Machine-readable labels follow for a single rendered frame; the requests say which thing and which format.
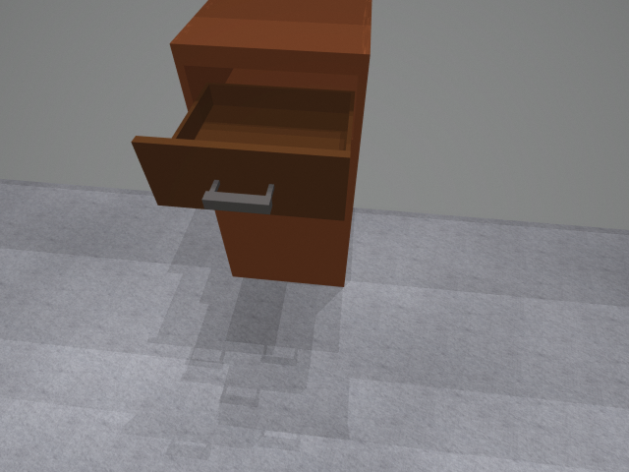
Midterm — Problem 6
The cabinet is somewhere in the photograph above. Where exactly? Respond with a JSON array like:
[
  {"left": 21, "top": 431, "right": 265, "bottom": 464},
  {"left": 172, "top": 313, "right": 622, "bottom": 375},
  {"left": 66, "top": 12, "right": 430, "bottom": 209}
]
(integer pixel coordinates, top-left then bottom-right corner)
[{"left": 170, "top": 0, "right": 372, "bottom": 287}]

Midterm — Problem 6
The handle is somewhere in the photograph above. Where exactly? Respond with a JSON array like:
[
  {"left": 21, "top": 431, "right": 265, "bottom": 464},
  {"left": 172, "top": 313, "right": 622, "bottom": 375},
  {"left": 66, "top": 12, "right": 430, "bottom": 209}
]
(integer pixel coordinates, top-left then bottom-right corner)
[{"left": 202, "top": 180, "right": 274, "bottom": 214}]

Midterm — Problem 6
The drawer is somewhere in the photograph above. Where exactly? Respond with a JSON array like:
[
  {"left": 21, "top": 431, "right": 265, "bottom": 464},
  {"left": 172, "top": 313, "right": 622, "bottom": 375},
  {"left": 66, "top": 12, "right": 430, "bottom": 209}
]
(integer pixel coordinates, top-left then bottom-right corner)
[{"left": 131, "top": 83, "right": 355, "bottom": 221}]

